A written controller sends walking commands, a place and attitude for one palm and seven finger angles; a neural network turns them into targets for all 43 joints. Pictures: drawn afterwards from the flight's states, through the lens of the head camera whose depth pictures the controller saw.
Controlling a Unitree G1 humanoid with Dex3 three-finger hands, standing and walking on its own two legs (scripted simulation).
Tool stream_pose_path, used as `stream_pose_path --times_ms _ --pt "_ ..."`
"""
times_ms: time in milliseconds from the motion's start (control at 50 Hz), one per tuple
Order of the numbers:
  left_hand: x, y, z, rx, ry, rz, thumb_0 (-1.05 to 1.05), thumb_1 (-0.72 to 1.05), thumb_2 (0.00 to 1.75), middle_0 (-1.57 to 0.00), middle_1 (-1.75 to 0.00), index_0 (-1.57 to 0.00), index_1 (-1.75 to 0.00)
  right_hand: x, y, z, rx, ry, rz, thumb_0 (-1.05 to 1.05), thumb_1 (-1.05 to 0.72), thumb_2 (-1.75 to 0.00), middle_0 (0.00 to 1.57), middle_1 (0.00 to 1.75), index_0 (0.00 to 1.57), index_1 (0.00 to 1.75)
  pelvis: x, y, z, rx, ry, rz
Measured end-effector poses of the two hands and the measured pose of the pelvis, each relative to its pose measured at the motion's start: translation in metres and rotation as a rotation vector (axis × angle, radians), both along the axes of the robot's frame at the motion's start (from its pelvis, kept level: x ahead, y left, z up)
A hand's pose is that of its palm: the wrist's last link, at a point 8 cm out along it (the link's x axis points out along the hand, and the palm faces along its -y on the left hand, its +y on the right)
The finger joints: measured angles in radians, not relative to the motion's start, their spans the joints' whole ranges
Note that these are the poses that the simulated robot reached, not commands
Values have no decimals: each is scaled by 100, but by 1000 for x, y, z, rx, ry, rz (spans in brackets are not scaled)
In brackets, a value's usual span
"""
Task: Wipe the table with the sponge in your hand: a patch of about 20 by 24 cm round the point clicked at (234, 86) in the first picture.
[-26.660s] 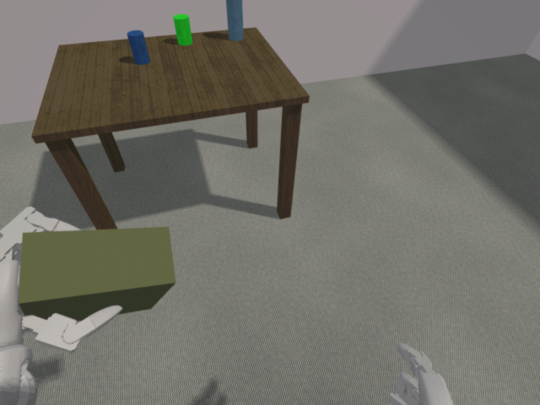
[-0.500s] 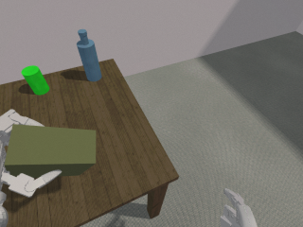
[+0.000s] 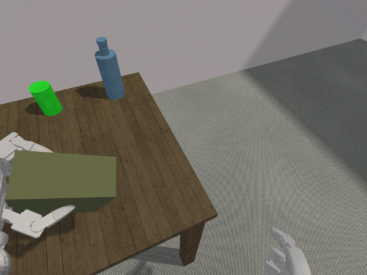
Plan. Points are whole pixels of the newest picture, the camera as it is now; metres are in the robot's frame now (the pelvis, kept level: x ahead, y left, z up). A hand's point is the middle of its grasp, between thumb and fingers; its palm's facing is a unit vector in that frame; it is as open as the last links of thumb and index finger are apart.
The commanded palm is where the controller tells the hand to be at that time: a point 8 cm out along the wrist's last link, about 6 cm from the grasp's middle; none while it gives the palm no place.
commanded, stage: shuffle to correct the standing spot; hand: left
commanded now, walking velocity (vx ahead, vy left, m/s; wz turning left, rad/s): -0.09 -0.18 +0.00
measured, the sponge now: (79, 186) +0.24 +0.20 +0.13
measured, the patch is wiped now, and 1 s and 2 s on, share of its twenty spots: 0.00 0.00 0.00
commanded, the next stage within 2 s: come to a stop and stand still in 0.24 s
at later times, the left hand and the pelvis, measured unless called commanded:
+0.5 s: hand (2, 165) +0.24 +0.29 +0.19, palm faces +0.43 -0.76 -0.50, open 10.6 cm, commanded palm +0.15 +0.28 +0.18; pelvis -0.01 +0.00 +0.00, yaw +0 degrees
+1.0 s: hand out of the picture +0.21 +0.31 +0.18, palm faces +0.41 -0.86 -0.32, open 10.6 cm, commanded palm +0.15 +0.34 +0.18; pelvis +0.00 +0.06 +0.00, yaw +1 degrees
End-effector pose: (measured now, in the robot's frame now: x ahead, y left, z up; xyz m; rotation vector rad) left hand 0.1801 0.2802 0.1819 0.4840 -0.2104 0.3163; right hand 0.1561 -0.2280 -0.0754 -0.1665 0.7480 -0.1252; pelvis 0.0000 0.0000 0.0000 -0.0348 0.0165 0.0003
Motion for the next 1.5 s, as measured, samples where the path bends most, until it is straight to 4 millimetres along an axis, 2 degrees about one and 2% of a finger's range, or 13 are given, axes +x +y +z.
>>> stream_pose_path --times_ms 380,440,500,580,640,680,740,880,960,1080,1200,1340,1500 --pt "-2 0 1 6 2 3 -1 -54 102 -70 -129 -71 -128 -1 0 -1 -2 3 2 1 -90 -90 20 30 20 30 0 0 0 -1 2 5" --pt "9 22 22 166 -73 -21 -1 -54 102 -70 -128 -71 -128 -5 1 -2 -44 21 57 1 -90 -90 20 30 20 30 -5 -4 1 11 0 17" --pt "14 47 24 146 -112 37 -1 -54 102 -70 -129 -71 -128 -10 1 2 -58 10 71 1 -90 -90 20 30 20 30 -9 2 1 19 -1 -3" --pt "10 38 6 44 -79 -3 -1 -53 102 -69 -129 -71 -128 -14 3 7 -58 -31 36 1 -90 -90 20 30 20 30 -12 17 1 33 -11 -22" --pt "2 21 -11 -14 -26 -88 -1 -53 102 -69 -129 -71 -129 -17 10 11 -63 -50 12 1 -90 -90 20 30 20 30 -11 27 2 32 -19 -23" --pt "-2 19 -17 -27 -9 -126 -1 -53 102 -69 -129 -71 -129 -17 18 14 -73 -48 2 1 -90 -90 20 30 20 30 -10 32 2 30 -22 -21" --pt "-4 34 -16 -13 -32 -125 -1 -54 102 -69 -129 -71 -128 -16 31 19 -89 -41 5 1 -90 -90 20 30 20 30 -9 38 3 25 -24 -12" --pt "-6 78 5 15 -178 4 -1 -54 102 -69 -129 -71 -129 0 66 22 -73 -69 71 1 -90 -90 20 30 20 30 -7 53 3 17 -26 8" --pt "-8 77 6 -22 -200 6 -1 -53 102 -69 -129 -70 -129 10 82 23 -46 -88 105 1 -90 -90 20 30 20 30 -5 61 4 14 -27 9" --pt "-7 73 -7 -50 -140 -20 -1 -53 102 -69 -129 -70 -129 17 94 24 -26 -98 119 1 -90 -90 20 30 20 30 -5 65 4 13 -32 11" --pt "-10 77 -5 -23 -124 0 -1 -53 102 -69 -129 -70 -129 12 90 24 -32 -84 109 1 -90 -90 20 30 20 30 -7 62 5 8 -37 20" --pt "-17 67 6 -8 -151 -1 -1 -53 102 -69 -130 -70 -129 2 73 20 -47 -61 87 1 -90 -90 20 30 20 30 -7 57 6 6 -40 21" --pt "-15 58 -5 -27 -83 15 -1 -53 102 -69 -130 -70 -129 -8 54 16 -47 -48 46 1 -90 -90 20 30 20 30 -9 49 7 8 -41 13"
